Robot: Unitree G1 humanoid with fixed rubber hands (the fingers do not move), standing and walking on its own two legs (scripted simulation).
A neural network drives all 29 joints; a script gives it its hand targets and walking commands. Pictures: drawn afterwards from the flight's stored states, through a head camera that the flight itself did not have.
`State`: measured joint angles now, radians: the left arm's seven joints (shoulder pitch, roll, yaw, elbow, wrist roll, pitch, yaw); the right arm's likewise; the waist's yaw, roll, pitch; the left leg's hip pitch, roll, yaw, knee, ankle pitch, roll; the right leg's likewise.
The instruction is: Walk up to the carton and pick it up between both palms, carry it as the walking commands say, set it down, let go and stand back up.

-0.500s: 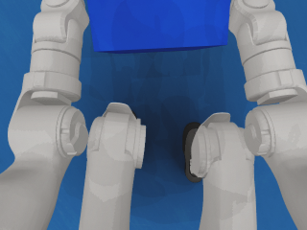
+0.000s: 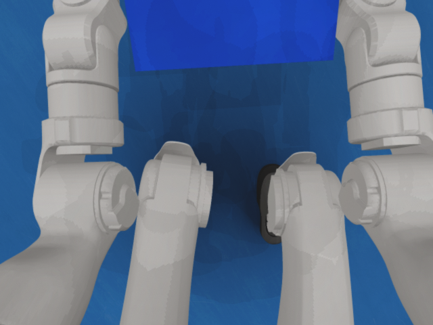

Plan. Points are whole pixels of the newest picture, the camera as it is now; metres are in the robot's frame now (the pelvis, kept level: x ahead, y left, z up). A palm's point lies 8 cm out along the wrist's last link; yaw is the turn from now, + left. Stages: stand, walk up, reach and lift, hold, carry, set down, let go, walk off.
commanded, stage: reach and lift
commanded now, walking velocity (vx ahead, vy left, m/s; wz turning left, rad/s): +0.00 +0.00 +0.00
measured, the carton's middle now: out of the picture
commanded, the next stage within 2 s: none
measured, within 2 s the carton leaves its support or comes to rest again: neither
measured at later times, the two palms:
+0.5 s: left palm out of the picture +0.52 +0.19 -0.06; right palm out of the picture +0.55 -0.10 -0.06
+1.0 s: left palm out of the picture +0.49 +0.19 +0.00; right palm out of the picture +0.53 -0.11 +0.00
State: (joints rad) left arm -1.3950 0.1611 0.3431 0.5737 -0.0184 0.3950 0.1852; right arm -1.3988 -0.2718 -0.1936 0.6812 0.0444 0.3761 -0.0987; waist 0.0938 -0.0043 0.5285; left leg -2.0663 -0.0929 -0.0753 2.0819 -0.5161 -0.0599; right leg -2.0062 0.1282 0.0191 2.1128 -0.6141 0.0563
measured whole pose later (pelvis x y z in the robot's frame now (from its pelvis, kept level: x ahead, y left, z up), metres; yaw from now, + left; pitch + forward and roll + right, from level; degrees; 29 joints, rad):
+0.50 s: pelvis -0.02 -0.01 +0.04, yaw +0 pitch +25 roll +0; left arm -1.40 0.13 0.44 0.56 0.07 0.44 0.14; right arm -1.43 -0.22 -0.27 0.68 -0.02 0.44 -0.08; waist 0.08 -0.04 0.53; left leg -1.91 -0.09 -0.08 1.92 -0.45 -0.09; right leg -1.88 0.15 0.04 1.97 -0.53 0.04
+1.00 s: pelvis -0.03 -0.01 +0.09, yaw +0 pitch +21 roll -1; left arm -1.30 0.07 0.43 0.52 0.10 0.45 0.14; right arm -1.34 -0.19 -0.31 0.63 -0.06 0.47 -0.04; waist 0.08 -0.02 0.52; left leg -1.70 -0.10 -0.11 1.76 -0.44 -0.08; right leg -1.66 0.15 0.04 1.80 -0.51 0.04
